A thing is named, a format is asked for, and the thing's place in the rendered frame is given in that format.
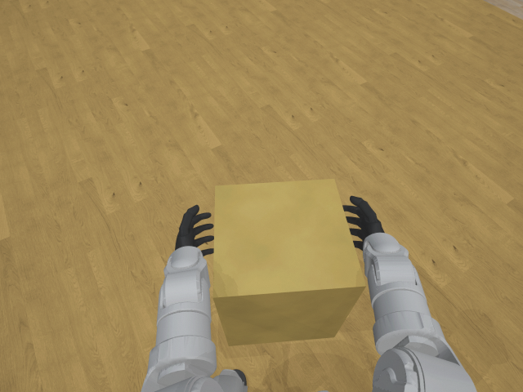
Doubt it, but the robot right hand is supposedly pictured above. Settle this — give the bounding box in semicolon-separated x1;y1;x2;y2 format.
342;196;385;251

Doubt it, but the left robot foot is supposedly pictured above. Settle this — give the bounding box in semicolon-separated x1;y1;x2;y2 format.
234;369;247;385

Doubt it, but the carton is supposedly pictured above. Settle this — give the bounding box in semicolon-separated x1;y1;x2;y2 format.
212;179;366;346

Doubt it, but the robot right forearm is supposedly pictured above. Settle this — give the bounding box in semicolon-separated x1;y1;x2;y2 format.
363;233;465;370

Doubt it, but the robot left forearm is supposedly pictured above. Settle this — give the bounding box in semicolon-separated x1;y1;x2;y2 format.
141;246;217;392

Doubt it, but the robot right upper arm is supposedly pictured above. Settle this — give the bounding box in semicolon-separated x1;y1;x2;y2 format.
372;347;476;392

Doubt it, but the robot left shin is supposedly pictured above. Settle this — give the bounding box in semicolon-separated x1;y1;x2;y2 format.
220;369;242;381

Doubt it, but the robot left hand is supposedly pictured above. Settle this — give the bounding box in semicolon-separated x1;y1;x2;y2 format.
175;205;214;256

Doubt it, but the robot left upper arm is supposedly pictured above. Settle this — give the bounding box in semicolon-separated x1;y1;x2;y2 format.
155;375;224;392

